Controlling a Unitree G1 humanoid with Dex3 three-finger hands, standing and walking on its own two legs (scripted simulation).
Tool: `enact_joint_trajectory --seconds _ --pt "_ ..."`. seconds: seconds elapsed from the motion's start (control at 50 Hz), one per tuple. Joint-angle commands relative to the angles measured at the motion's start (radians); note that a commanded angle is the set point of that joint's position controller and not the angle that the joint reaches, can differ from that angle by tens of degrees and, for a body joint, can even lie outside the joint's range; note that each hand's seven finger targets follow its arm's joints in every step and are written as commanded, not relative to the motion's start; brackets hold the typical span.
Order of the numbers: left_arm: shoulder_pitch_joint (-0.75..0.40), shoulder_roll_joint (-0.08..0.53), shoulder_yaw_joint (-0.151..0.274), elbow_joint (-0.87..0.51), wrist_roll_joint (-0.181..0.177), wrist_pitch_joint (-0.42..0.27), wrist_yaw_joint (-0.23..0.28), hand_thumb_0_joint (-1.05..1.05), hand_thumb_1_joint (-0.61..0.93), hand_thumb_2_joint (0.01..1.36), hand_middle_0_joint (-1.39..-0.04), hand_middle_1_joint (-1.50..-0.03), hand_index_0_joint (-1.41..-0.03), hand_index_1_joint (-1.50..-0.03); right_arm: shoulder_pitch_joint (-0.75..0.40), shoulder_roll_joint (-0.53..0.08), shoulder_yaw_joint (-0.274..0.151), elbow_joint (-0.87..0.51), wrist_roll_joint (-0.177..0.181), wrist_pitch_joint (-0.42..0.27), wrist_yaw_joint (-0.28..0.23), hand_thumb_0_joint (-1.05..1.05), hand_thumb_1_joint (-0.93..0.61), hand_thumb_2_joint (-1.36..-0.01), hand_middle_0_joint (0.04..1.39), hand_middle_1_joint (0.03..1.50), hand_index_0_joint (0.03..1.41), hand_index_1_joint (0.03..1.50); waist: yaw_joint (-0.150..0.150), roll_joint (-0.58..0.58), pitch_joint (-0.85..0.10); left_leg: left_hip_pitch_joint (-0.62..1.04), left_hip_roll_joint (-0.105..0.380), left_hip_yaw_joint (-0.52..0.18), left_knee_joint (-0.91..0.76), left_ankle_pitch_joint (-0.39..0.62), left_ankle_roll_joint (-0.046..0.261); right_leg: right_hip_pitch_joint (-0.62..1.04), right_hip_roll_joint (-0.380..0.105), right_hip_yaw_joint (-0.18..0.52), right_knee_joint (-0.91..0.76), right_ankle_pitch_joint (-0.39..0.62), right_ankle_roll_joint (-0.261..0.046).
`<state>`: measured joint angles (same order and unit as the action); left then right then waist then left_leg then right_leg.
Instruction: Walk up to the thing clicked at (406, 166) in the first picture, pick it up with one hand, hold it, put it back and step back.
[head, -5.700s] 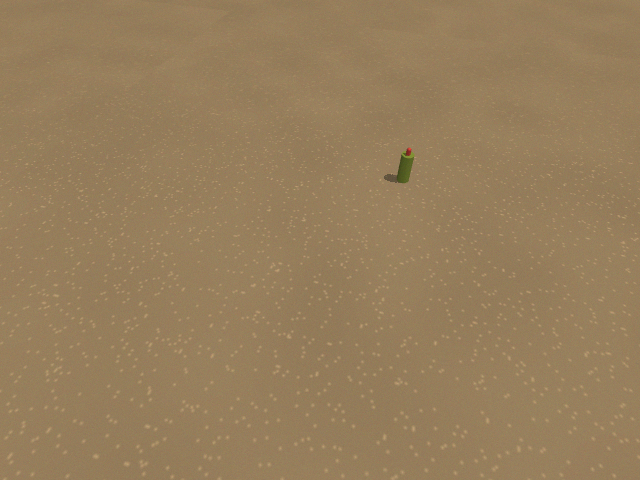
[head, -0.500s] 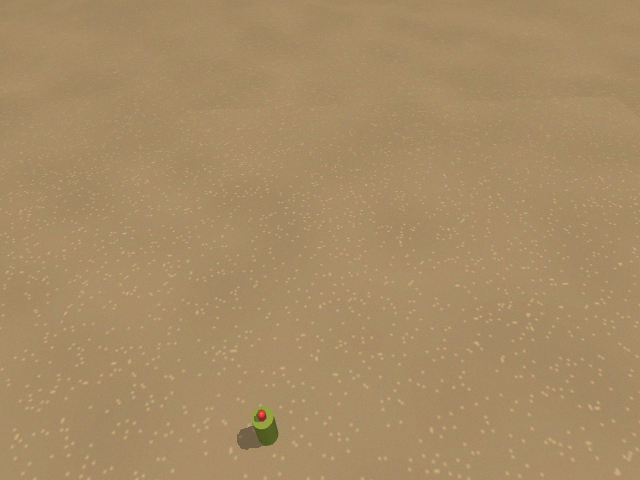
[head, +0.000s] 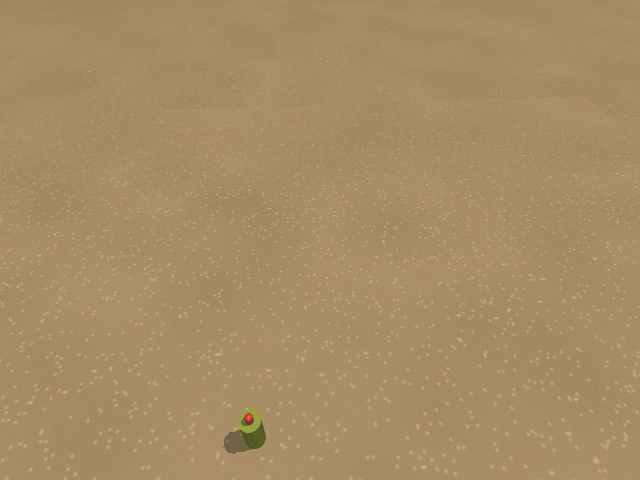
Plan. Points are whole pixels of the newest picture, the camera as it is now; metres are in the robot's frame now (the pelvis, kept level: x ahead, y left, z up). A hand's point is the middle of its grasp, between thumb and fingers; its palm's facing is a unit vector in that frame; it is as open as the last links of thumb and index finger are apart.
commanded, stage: walk up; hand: left
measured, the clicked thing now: (252, 427) +0.41 +0.19 -0.69
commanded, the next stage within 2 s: stand in 0.28 s
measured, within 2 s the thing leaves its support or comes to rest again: neither
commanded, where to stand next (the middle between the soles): +0.05 -0.01 m, yaw -1 degrees
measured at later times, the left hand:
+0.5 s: hand out of the picture +0.08 +0.25 -0.16, palm faces -0.02 -0.94 -0.33, open 7.4 cm
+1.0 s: hand out of the picture +0.08 +0.25 -0.15, palm faces -0.02 -0.94 -0.34, open 7.4 cm
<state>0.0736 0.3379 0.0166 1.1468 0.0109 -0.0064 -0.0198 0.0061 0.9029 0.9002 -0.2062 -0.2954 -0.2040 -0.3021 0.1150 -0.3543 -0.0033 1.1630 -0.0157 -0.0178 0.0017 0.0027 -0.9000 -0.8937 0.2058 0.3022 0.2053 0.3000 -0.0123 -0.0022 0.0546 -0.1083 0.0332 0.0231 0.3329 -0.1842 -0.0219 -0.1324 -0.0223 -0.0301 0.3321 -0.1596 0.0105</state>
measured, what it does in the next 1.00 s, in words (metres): stands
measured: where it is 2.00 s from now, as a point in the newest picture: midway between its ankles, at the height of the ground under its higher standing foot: outside the picture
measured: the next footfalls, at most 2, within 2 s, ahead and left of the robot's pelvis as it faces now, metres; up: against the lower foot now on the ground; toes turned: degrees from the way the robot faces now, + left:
none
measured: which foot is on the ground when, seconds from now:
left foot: down 0.00-1.00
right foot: down 0.00-1.00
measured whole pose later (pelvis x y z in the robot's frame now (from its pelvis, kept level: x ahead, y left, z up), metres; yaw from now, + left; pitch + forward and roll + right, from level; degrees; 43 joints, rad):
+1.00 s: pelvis +0.01 +0.00 +0.00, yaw +0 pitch -2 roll +0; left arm 0.10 0.35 0.00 1.14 0.01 -0.02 -0.01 0.01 0.90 0.90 -0.21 -0.30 -0.20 -0.30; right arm 0.09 -0.35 0.00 1.15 -0.01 -0.01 0.01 0.00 -0.90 -0.89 0.21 0.30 0.21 0.30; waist 0.00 0.01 0.05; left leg -0.09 0.03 0.02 0.30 -0.18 -0.03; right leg -0.11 -0.02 -0.04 0.32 -0.17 0.01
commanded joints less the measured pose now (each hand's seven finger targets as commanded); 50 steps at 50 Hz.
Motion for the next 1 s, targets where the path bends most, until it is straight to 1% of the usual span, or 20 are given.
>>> enact_joint_trajectory --seconds 0.0,0.06,0.12,0.2,0.24,0.26,0.32,0.4,0.42,0.46,0.5,0.66,0.7,0.72,0.78,0.86,0.88,0.92,0.94,0.98 --pt "-0.057 0.210 0.039 -0.060 -0.005 -0.016 0.018 0.000 0.900 0.900 -0.200 -0.300 -0.200 -0.300 -0.048 -0.210 -0.035 -0.072 0.006 -0.023 -0.012 0.000 -0.900 -0.900 0.200 0.300 0.200 0.300 0.009 0.001 -0.084 -0.027 0.094 -0.088 -0.059 0.110 0.037 0.041 -0.099 0.091 -0.050 0.091 -0.025" --pt "-0.045 0.207 0.036 -0.061 -0.003 -0.015 0.017 0.000 0.900 0.900 -0.200 -0.300 -0.200 -0.300 -0.056 -0.214 -0.037 -0.074 0.006 -0.021 -0.012 0.000 -0.900 -0.900 0.200 0.300 0.200 0.300 0.014 0.002 -0.092 -0.016 0.095 -0.086 -0.058 0.084 0.043 0.039 -0.102 0.094 -0.053 0.082 -0.025" --pt "-0.046 0.205 0.037 -0.063 -0.002 -0.016 0.018 0.000 0.900 0.900 -0.200 -0.300 -0.200 -0.300 -0.042 -0.214 -0.039 -0.072 0.006 -0.021 -0.012 0.000 -0.900 -0.900 0.200 0.300 0.200 0.300 0.008 -0.007 -0.092 -0.014 0.095 -0.086 -0.064 0.076 0.042 0.038 -0.100 0.095 -0.054 0.074 -0.026" --pt "-0.039 0.206 0.036 -0.061 -0.002 -0.015 0.017 0.000 0.900 0.900 -0.200 -0.300 -0.200 -0.300 -0.057 -0.212 -0.039 -0.076 0.004 -0.021 -0.011 0.000 -0.900 -0.900 0.200 0.300 0.200 0.300 0.013 0.003 -0.068 -0.022 0.093 -0.086 -0.070 0.071 0.042 0.026 -0.099 0.094 -0.055 0.078 -0.023" --pt "-0.041 0.206 0.036 -0.060 -0.004 -0.016 0.018 0.000 0.900 0.900 -0.200 -0.300 -0.200 -0.300 -0.047 -0.207 -0.037 -0.076 0.005 -0.021 -0.011 0.000 -0.900 -0.900 0.200 0.300 0.200 0.300 0.011 -0.003 -0.062 -0.028 0.091 -0.089 -0.072 0.081 0.039 0.027 -0.098 0.095 -0.054 0.082 -0.021" --pt "-0.040 0.225 0.033 -0.064 -0.004 -0.019 0.023 0.000 0.900 0.900 -0.200 -0.300 -0.200 -0.300 -0.065 -0.210 -0.039 -0.081 0.003 -0.017 -0.012 0.000 -0.900 -0.900 0.200 0.300 0.200 0.300 0.012 -0.002 -0.064 -0.018 0.108 -0.091 -0.077 0.118 0.032 0.023 -0.111 0.090 -0.055 0.088 -0.025" --pt "-0.028 0.217 0.029 -0.058 -0.005 -0.024 0.025 0.000 0.900 0.900 -0.200 -0.300 -0.200 -0.300 -0.069 -0.211 -0.038 -0.080 0.006 -0.015 -0.010 0.000 -0.900 -0.900 0.200 0.300 0.200 0.300 0.011 0.011 -0.078 0.006 0.109 -0.094 -0.070 0.150 0.030 0.021 -0.111 0.090 -0.060 0.105 -0.021" --pt "-0.032 0.224 0.026 -0.058 -0.004 -0.025 0.026 0.000 0.900 0.900 -0.200 -0.300 -0.200 -0.300 -0.070 -0.204 -0.036 -0.079 0.007 -0.011 -0.008 0.000 -0.900 -0.900 0.200 0.300 0.200 0.300 0.007 -0.002 -0.080 0.003 0.105 -0.091 -0.074 0.087 0.032 0.019 -0.114 0.094 -0.070 0.046 -0.021" --pt "-0.033 0.223 0.026 -0.059 -0.003 -0.024 0.026 0.000 0.900 0.900 -0.200 -0.300 -0.200 -0.300 -0.063 -0.209 -0.036 -0.076 0.006 -0.010 -0.007 0.000 -0.900 -0.900 0.200 0.300 0.200 0.300 0.006 0.013 -0.090 -0.004 0.103 -0.088 -0.078 0.072 0.034 0.027 -0.116 0.097 -0.072 0.052 -0.021" --pt "-0.019 0.222 0.025 -0.058 -0.005 -0.025 0.025 0.000 0.900 0.900 -0.200 -0.300 -0.200 -0.300 -0.065 -0.212 -0.035 -0.076 0.006 -0.013 -0.007 0.000 -0.900 -0.900 0.200 0.300 0.200 0.300 0.010 0.028 -0.101 0.008 0.106 -0.090 -0.081 0.103 0.034 0.030 -0.119 0.096 -0.064 0.086 -0.024" --pt "-0.031 0.224 0.023 -0.058 -0.006 -0.027 0.026 0.000 0.900 0.900 -0.200 -0.300 -0.200 -0.300 -0.069 -0.205 -0.033 -0.077 0.005 -0.014 -0.005 0.000 -0.900 -0.900 0.200 0.300 0.200 0.300 0.008 0.010 -0.097 0.004 0.105 -0.089 -0.076 0.138 0.029 0.037 -0.118 0.093 -0.058 0.106 -0.023" --pt "-0.017 0.230 0.022 -0.055 -0.004 -0.027 0.027 0.000 0.900 0.900 -0.200 -0.300 -0.200 -0.300 -0.066 -0.209 -0.032 -0.075 0.008 -0.013 -0.007 0.000 -0.900 -0.900 0.200 0.300 0.200 0.300 0.010 0.006 -0.107 0.024 0.109 -0.088 -0.068 0.179 0.032 0.046 -0.123 0.087 -0.052 0.158 -0.025" --pt "-0.018 0.230 0.021 -0.053 -0.008 -0.026 0.027 0.000 0.900 0.900 -0.200 -0.300 -0.200 -0.300 -0.066 -0.206 -0.030 -0.075 0.008 -0.013 -0.006 0.000 -0.900 -0.900 0.200 0.300 0.200 0.300 0.010 -0.002 -0.090 0.015 0.107 -0.089 -0.073 0.167 0.028 0.042 -0.121 0.086 -0.056 0.143 -0.026" --pt "-0.014 0.223 0.019 -0.056 -0.004 -0.028 0.028 0.000 0.900 0.900 -0.200 -0.300 -0.200 -0.300 -0.068 -0.212 -0.034 -0.075 0.008 -0.013 -0.006 0.000 -0.900 -0.900 0.200 0.300 0.200 0.300 0.013 0.001 -0.102 0.032 0.113 -0.091 -0.066 0.188 0.030 0.040 -0.120 0.081 -0.051 0.152 -0.025" --pt "-0.014 0.227 0.019 -0.054 -0.006 -0.027 0.028 0.000 0.900 0.900 -0.200 -0.300 -0.200 -0.300 -0.065 -0.211 -0.032 -0.074 0.008 -0.010 -0.006 0.000 -0.900 -0.900 0.200 0.300 0.200 0.300 0.013 0.001 -0.083 0.009 0.105 -0.088 -0.069 0.155 0.029 0.040 -0.120 0.087 -0.068 0.133 -0.023" --pt "-0.014 0.234 0.022 -0.058 -0.005 -0.027 0.029 0.000 0.900 0.900 -0.200 -0.300 -0.200 -0.300 -0.061 -0.207 -0.032 -0.077 0.007 -0.010 -0.006 0.000 -0.900 -0.900 0.200 0.300 0.200 0.300 0.011 -0.010 -0.099 0.022 0.108 -0.087 -0.070 0.156 0.029 0.044 -0.121 0.086 -0.065 0.138 -0.027" --pt "-0.018 0.228 0.022 -0.059 -0.005 -0.026 0.029 0.000 0.900 0.900 -0.200 -0.300 -0.200 -0.300 -0.058 -0.213 -0.031 -0.079 0.007 -0.010 -0.006 0.000 -0.900 -0.900 0.200 0.300 0.200 0.300 0.008 0.012 -0.095 0.014 0.105 -0.082 -0.068 0.151 0.031 0.052 -0.125 0.091 -0.068 0.150 -0.028" --pt "-0.010 0.228 0.020 -0.058 -0.007 -0.027 0.028 0.000 0.900 0.900 -0.200 -0.300 -0.200 -0.300 -0.066 -0.207 -0.029 -0.078 0.008 -0.011 -0.006 0.000 -0.900 -0.900 0.200 0.300 0.200 0.300 0.014 0.013 -0.077 0.011 0.105 -0.086 -0.072 0.140 0.028 0.036 -0.122 0.089 -0.071 0.125 -0.024" --pt "-0.016 0.235 0.023 -0.061 -0.004 -0.026 0.029 0.000 0.900 0.900 -0.200 -0.300 -0.200 -0.300 -0.061 -0.204 -0.031 -0.080 0.007 -0.011 -0.007 0.000 -0.900 -0.900 0.200 0.300 0.200 0.300 0.009 0.000 -0.089 0.021 0.109 -0.087 -0.072 0.139 0.026 0.035 -0.120 0.086 -0.065 0.117 -0.027" --pt "-0.015 0.229 0.021 -0.063 -0.003 -0.026 0.029 0.000 0.900 0.900 -0.200 -0.300 -0.200 -0.300 -0.058 -0.209 -0.033 -0.080 0.006 -0.011 -0.007 0.000 -0.900 -0.900 0.200 0.300 0.200 0.300 0.010 0.006 -0.092 0.023 0.111 -0.087 -0.065 0.160 0.027 0.036 -0.121 0.087 -0.066 0.138 -0.027"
